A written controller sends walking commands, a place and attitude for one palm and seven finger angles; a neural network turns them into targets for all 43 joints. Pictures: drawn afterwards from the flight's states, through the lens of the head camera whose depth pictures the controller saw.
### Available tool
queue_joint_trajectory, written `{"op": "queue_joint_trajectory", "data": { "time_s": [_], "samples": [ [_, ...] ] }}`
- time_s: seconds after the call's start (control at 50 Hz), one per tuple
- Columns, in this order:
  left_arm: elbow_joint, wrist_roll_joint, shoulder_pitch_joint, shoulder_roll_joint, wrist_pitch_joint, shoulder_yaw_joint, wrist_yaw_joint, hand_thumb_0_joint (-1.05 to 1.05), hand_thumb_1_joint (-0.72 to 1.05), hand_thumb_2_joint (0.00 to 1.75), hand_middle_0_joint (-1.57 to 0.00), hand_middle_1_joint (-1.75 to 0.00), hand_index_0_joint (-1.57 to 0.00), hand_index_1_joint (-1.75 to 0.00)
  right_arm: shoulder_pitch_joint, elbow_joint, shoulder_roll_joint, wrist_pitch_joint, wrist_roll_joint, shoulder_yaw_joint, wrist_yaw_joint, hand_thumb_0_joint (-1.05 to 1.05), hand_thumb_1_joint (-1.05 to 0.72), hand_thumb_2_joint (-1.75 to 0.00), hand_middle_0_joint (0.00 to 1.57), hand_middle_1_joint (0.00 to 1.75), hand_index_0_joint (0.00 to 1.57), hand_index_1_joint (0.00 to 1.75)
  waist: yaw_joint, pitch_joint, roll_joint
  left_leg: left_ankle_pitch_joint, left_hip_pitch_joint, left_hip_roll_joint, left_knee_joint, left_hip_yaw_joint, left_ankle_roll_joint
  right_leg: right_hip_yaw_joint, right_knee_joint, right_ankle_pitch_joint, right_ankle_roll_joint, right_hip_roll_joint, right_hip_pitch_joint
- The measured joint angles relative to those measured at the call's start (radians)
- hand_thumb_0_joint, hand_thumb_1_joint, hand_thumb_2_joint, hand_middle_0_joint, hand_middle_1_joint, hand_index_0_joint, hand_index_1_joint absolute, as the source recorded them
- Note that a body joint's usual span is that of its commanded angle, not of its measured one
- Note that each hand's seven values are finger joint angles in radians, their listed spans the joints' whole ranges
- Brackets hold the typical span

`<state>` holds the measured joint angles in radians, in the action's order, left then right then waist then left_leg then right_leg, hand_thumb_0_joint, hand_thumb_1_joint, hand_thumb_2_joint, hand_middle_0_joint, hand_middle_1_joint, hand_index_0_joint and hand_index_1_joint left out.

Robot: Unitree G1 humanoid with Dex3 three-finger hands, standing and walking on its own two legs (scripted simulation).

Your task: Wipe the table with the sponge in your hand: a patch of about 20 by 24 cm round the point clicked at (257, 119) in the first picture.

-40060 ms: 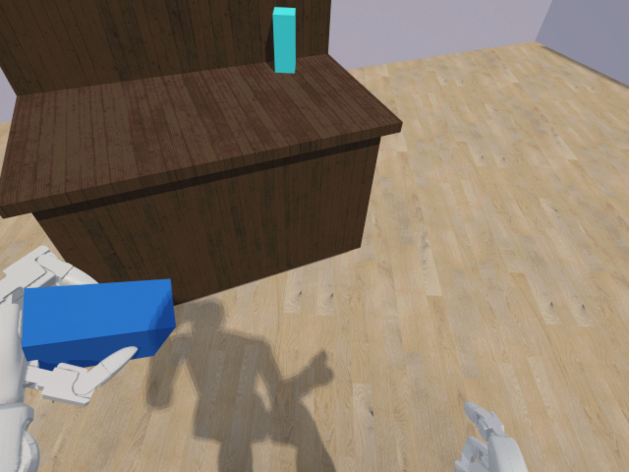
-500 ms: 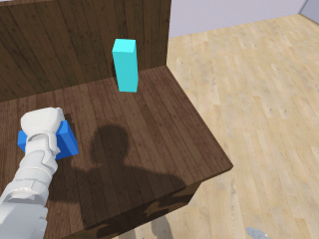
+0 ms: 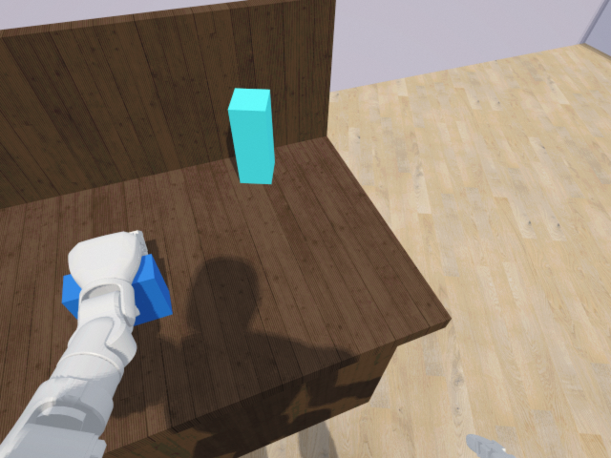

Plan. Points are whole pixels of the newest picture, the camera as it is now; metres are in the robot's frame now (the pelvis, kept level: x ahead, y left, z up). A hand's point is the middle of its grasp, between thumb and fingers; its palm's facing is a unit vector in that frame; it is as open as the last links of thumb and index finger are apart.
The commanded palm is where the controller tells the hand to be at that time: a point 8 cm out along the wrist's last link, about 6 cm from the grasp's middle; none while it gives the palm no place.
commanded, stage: wipe back along the first lane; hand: left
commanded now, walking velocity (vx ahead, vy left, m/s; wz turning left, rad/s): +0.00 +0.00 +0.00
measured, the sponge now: (126, 302) +0.34 +0.31 -0.04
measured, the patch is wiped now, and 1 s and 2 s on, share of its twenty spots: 1.00 1.00 1.00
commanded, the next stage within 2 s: lift the sponge slowly off the table in 1.04 s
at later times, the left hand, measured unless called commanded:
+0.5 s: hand (127, 304) +0.31 +0.28 +0.00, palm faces -0.07 -0.05 -1.00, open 9.3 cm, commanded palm +0.27 +0.26 +0.04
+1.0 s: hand (123, 348) +0.25 +0.26 +0.00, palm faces -0.05 -0.07 -1.00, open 9.2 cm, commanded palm +0.20 +0.24 +0.04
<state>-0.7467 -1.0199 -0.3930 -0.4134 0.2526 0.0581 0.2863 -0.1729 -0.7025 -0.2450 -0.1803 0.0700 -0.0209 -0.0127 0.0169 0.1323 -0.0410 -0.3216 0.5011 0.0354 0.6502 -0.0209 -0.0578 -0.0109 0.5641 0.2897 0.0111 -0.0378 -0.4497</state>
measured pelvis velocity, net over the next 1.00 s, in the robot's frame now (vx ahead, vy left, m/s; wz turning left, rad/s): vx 0.00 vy -0.01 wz -0.01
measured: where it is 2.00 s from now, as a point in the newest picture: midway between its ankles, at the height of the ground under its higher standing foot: outside the picture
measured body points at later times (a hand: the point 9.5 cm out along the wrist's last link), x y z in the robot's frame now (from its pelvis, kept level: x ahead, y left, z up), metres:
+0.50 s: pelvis +0.01 -0.01 +0.00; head +0.03 -0.03 +0.45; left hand +0.31 +0.28 +0.06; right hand +0.20 -0.26 -0.10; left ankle -0.01 +0.08 -0.73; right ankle -0.01 -0.12 -0.73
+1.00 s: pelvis +0.00 -0.01 +0.00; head +0.00 -0.03 +0.45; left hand +0.25 +0.26 +0.06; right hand +0.22 -0.23 -0.08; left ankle -0.01 +0.08 -0.73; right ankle -0.01 -0.12 -0.73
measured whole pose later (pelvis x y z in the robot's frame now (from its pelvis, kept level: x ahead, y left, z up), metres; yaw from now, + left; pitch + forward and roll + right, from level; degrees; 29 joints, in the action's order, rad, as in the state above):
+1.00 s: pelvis +0.00 -0.01 +0.00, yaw -1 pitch +4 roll -1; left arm -0.25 -1.00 0.07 -0.34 0.36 0.14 0.28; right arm -0.06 -0.66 -0.24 -0.13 0.06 -0.01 -0.01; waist 0.08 0.12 -0.06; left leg -0.32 0.36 0.03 0.60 -0.01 -0.05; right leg 0.01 0.55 0.30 0.02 -0.04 -0.33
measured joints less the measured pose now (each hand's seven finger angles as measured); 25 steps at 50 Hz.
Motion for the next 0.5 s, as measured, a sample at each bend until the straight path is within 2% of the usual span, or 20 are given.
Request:
{"op": "queue_joint_trajectory", "data": {
  "time_s": [0.28,0.5],
  "samples": [
    [0.106,0.015,0.099,0.019,0.039,0.018,-0.009,-0.01,-0.44,1.07,-0.79,-1.47,-0.8,-1.49,0.033,0.018,-0.006,0.008,0.004,0.008,-0.011,0.01,-0.91,-0.9,0.2,0.3,0.2,0.3,0.014,-0.001,-0.004,-0.003,-0.042,-0.006,-0.018,-0.002,0.011,0.0,-0.006,0.007,0.009,-0.006,0.035],
    [0.264,0.028,0.244,0.033,0.06,0.024,-0.014,-0.01,-0.44,1.07,-0.79,-1.48,-0.79,-1.49,0.058,0.034,-0.014,0.026,0.003,0.007,-0.004,0.01,-0.91,-0.9,0.2,0.3,0.2,0.3,0.032,0.004,-0.013,-0.01,-0.084,-0.011,-0.038,0.005,0.016,0.009,-0.018,0.015,0.014,-0.011,0.071]
  ]
}}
